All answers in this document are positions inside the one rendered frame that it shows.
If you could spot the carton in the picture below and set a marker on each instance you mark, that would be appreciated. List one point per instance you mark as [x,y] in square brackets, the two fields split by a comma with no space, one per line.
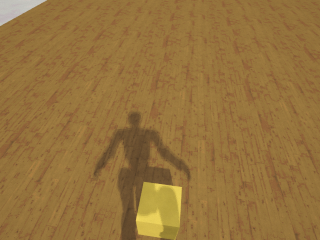
[159,210]

